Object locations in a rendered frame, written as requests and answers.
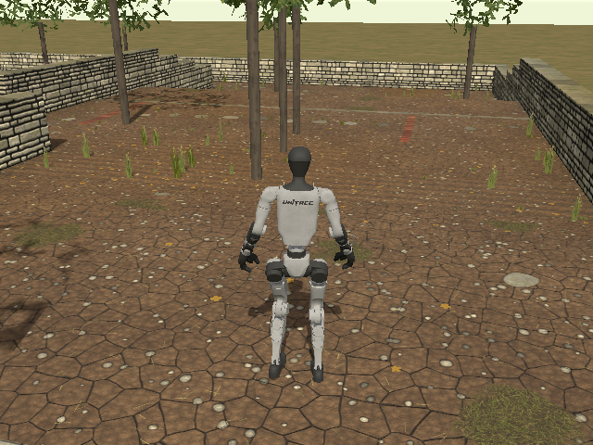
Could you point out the robot left shin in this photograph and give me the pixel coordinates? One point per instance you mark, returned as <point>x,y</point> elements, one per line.
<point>277,335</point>

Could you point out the robot left forearm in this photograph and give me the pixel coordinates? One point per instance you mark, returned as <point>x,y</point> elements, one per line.
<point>250,242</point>

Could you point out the robot left hand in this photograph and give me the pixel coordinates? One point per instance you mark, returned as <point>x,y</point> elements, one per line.
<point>242,261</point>

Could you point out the robot left upper arm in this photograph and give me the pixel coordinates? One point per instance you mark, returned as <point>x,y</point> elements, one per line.
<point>269,194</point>

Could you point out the robot right upper arm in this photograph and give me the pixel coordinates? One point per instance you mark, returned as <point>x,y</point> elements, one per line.
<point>327,197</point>

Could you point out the robot right hand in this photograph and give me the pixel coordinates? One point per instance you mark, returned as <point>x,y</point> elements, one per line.
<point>350,258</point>

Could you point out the robot right thigh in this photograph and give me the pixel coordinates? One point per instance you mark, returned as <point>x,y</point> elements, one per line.
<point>318,272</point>

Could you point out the robot right forearm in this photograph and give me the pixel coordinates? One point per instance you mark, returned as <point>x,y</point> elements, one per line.
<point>343,242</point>

